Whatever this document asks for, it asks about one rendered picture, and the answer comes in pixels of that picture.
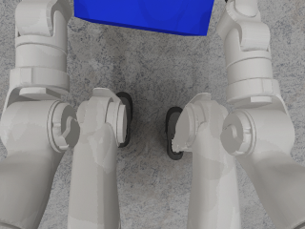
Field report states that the carton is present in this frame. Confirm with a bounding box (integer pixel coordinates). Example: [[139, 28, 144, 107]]
[[73, 0, 214, 36]]

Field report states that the left robot foot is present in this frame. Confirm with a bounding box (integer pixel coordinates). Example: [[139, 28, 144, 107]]
[[116, 92, 133, 148]]

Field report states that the right robot forearm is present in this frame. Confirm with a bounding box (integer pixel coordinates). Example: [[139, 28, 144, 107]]
[[215, 0, 294, 125]]

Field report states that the robot left shin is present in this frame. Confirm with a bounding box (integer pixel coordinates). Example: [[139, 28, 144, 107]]
[[76, 88, 123, 143]]

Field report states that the left robot forearm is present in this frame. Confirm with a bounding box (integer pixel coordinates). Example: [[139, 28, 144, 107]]
[[0, 0, 73, 145]]

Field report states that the robot left upper arm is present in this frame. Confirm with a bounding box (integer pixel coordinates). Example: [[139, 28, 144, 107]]
[[0, 100, 81, 229]]

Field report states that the robot right upper arm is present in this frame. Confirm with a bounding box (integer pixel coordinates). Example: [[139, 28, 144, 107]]
[[220, 109, 305, 229]]

